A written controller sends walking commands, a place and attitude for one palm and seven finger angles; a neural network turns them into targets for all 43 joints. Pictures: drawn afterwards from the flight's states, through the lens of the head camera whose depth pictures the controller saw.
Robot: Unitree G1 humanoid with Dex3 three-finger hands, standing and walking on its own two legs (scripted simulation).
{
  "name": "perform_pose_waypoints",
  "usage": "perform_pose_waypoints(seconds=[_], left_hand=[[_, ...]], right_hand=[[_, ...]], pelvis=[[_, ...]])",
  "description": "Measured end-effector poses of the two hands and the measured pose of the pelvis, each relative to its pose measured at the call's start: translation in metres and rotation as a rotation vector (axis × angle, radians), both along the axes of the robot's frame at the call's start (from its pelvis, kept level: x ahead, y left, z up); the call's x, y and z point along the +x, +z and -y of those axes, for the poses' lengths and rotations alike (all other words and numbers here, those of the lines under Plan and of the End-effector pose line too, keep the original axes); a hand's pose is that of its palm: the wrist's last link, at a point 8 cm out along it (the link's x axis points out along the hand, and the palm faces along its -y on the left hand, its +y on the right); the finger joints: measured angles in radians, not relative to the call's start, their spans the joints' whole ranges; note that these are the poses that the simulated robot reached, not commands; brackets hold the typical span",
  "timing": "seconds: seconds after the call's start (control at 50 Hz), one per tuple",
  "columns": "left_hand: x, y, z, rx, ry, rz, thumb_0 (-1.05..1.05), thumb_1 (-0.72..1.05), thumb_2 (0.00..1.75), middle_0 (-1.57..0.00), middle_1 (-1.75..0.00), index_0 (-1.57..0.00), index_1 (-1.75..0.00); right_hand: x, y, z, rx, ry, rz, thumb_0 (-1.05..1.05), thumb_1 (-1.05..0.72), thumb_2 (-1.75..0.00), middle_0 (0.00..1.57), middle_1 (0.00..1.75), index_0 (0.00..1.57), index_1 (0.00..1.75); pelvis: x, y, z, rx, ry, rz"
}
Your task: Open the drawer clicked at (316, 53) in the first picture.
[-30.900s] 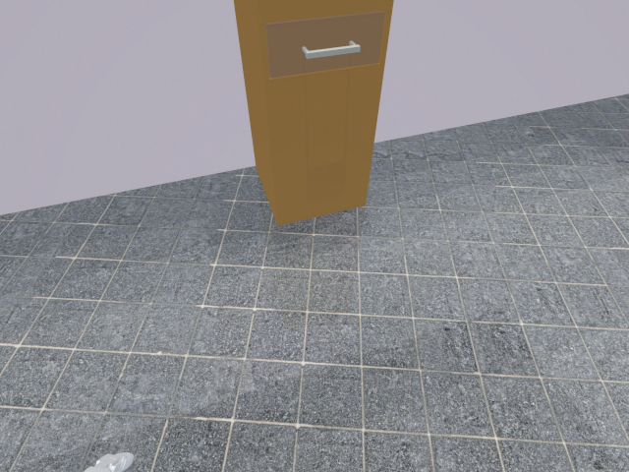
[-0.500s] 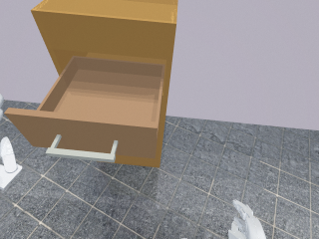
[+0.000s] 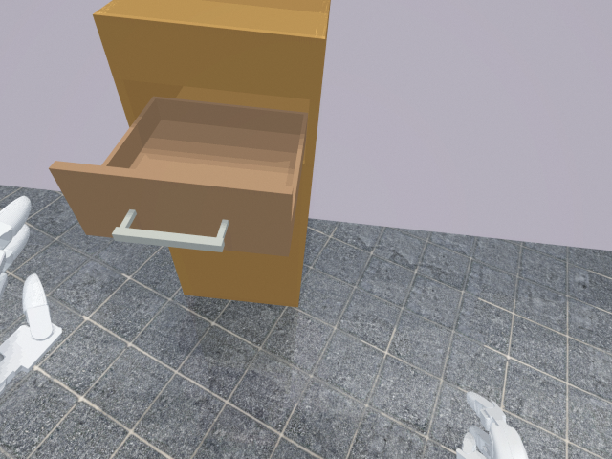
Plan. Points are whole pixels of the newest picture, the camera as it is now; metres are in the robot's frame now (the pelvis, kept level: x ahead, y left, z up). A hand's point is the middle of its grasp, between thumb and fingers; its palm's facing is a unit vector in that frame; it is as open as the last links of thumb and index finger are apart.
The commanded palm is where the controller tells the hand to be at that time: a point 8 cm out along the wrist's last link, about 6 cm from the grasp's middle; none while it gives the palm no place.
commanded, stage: stop stepping back and stand still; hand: left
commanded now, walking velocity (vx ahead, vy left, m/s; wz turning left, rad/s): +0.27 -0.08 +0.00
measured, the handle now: (173, 230) +0.46 +0.25 +0.00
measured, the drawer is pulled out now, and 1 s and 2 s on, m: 0.30 0.30 0.30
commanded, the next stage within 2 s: let the arm hang, fingers relaxed in 0.52 s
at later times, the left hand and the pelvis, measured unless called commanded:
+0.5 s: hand (42, 383) +0.14 +0.22 +0.17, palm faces +0.37 -0.80 -0.47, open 7.4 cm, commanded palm +0.09 +0.27 +0.19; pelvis -0.04 -0.01 +0.00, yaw +1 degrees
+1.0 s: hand out of the picture -0.02 +0.18 -0.17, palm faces +0.10 -0.98 -0.18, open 6.9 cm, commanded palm none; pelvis -0.05 -0.01 +0.00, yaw +3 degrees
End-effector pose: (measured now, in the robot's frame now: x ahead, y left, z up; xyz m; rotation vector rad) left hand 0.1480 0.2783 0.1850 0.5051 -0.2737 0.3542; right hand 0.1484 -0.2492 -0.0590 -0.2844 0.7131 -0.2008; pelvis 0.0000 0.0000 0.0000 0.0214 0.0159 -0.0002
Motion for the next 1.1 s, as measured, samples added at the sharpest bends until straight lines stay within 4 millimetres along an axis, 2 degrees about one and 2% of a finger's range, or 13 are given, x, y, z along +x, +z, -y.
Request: perform_pose_waypoints(seconds=[0.1, 0.18, 0.26, 0.38, 0.48, 0.62, 0.66, 0.74, 0.8, 0.86, 0.9, 0.96, 1.1], left_hand=[[-0.021, 0.015, 0.002, 0.031, 0.032, 0.056, 0.01, 0.89, 0.89, -0.21, -0.3, -0.22, -0.3], [-0.027, 0.011, 0.01, 0.034, 0.045, 0.044, 0.01, 0.89, 0.9, -0.21, -0.3, -0.21, -0.3], [-0.029, 0.0, 0.019, -0.016, 0.037, -0.008, 0.01, 0.89, 0.9, -0.21, -0.3, -0.21, -0.3], [-0.039, -0.007, 0.026, -0.021, -0.013, -0.077, 0.01, 0.89, 0.89, -0.21, -0.3, -0.22, -0.3], [-0.043, 0.004, 0.018, 0.038, -0.027, -0.025, 0.01, 0.89, 0.89, -0.22, -0.3, -0.22, -0.3], [-0.038, 0.013, 0.013, 0.088, 0.044, -0.013, 0.01, 0.89, 0.89, -0.21, -0.3, -0.22, -0.3], [-0.028, -0.016, 0.01, 0.071, 0.04, -0.126, 0.01, 0.89, 0.9, -0.21, -0.3, -0.21, -0.3], [-0.023, -0.14, 0.006, -0.165, 0.102, -0.588, 0.0, 0.9, 0.9, -0.2, -0.3, -0.2, -0.3], [-0.053, -0.233, 0.026, -0.345, 0.129, -0.932, 0.0, 0.9, 0.9, -0.2, -0.3, -0.2, -0.3], [-0.103, -0.296, 0.06, -0.493, 0.114, -1.222, 0.01, 0.91, 0.9, -0.2, -0.3, -0.2, -0.3], [-0.132, -0.317, 0.072, -0.587, 0.152, -1.317, 0.0, 0.94, 0.89, -0.2, -0.3, -0.21, -0.3], [-0.16, -0.326, 0.061, -0.605, 0.206, -1.39, -0.03, 1.01, 0.89, -0.21, -0.3, -0.21, -0.3], [-0.214, -0.322, 0.039, -0.579, 0.289, -1.565, -0.02, 0.96, 0.89, -0.21, -0.3, -0.21, -0.3]], right_hand=[[-0.019, -0.008, -0.015, 0.082, 0.028, 0.029, 0.02, -0.91, -0.9, 0.2, 0.3, 0.2, 0.3], [-0.03, -0.025, -0.019, 0.135, 0.045, 0.001, 0.02, -0.9, -0.9, 0.2, 0.3, 0.21, 0.3], [-0.046, -0.032, -0.013, 0.15, 0.034, -0.065, 0.02, -0.9, -0.9, 0.21, 0.3, 0.21, 0.3], [-0.064, -0.019, 0.007, 0.08, -0.007, -0.101, 0.02, -0.9, -0.9, 0.21, 0.3, 0.21, 0.3], [-0.062, -0.015, 0.014, 0.019, -0.019, -0.069, 0.02, -0.91, -0.9, 0.2, 0.3, 0.2, 0.3], [-0.043, -0.027, 0.002, 0.105, 0.01, -0.027, 0.02, -0.91, -0.9, 0.2, 0.3, 0.2, 0.3], [-0.038, -0.038, -0.002, 0.141, 0.05, -0.051, 0.02, -0.91, -0.9, 0.2, 0.3, 0.2, 0.3], [-0.043, -0.063, -0.008, 0.179, 0.082, -0.163, 0.01, -0.91, -0.9, 0.2, 0.3, 0.2, 0.3], [-0.061, -0.072, -0.012, 0.176, 0.071, -0.245, 0.01, -0.91, -0.9, 0.2, 0.3, 0.2, 0.3], [-0.089, -0.071, -0.013, 0.153, 0.041, -0.342, 0.01, -0.91, -0.9, 0.2, 0.3, 0.2, 0.3], [-0.11, -0.068, -0.013, 0.131, 0.017, -0.411, 0.01, -0.91, -0.9, 0.2, 0.3, 0.2, 0.3], [-0.141, -0.066, -0.011, 0.098, -0.008, -0.523, 0.01, -0.91, -0.9, 0.2, 0.3, 0.2, 0.3], [-0.191, -0.071, -0.014, 0.102, -0.078, -0.654, 0.01, -0.91, -0.9, 0.2, 0.3, 0.2, 0.3]], pelvis=[[-0.012, 0.0, 0.005, -0.008, 0.007, 0.019], [-0.025, -0.004, 0.014, -0.027, -0.001, 0.032], [-0.036, -0.001, 0.018, -0.024, 0.005, 0.027], [-0.041, 0.006, 0.017, -0.001, 0.001, 0.008], [-0.043, 0.0, 0.011, -0.01, 0.01, 0.021], [-0.035, -0.003, 0.017, -0.015, 0.016, 0.023], [-0.036, -0.004, 0.017, -0.021, 0.032, 0.011], [-0.038, -0.008, 0.014, -0.015, 0.055, 0.004], [-0.039, -0.012, 0.013, -0.013, 0.055, 0.025], [-0.04, -0.009, 0.013, -0.007, 0.041, 0.041], [-0.042, -0.006, 0.013, -0.014, 0.042, 0.044], [-0.045, -0.001, 0.013, -0.026, 0.045, 0.044], [-0.048, 0.005, 0.001, -0.035, 0.033, 0.049]])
